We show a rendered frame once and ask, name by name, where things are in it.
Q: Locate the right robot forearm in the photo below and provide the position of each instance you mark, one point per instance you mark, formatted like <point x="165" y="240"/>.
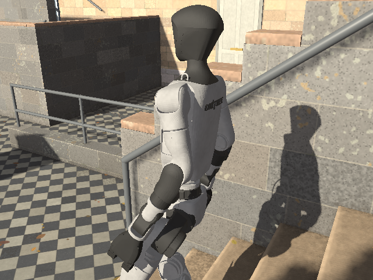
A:
<point x="208" y="178"/>

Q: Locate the humanoid robot torso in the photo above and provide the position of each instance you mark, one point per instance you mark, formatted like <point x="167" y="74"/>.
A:
<point x="203" y="121"/>

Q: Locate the left robot hand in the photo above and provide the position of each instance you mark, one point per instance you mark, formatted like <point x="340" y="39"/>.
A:
<point x="127" y="249"/>

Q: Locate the right robot thigh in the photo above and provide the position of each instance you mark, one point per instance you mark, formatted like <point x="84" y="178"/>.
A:
<point x="172" y="268"/>

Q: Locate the left robot upper arm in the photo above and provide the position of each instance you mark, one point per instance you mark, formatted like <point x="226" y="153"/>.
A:
<point x="172" y="104"/>

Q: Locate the right robot hand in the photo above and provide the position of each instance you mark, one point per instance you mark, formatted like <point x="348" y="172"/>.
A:
<point x="210" y="193"/>

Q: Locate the right robot upper arm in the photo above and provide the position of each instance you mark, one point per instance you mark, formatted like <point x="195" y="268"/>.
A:
<point x="225" y="134"/>

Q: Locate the left robot forearm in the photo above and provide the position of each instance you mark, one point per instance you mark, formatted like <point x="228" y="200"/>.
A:
<point x="166" y="192"/>

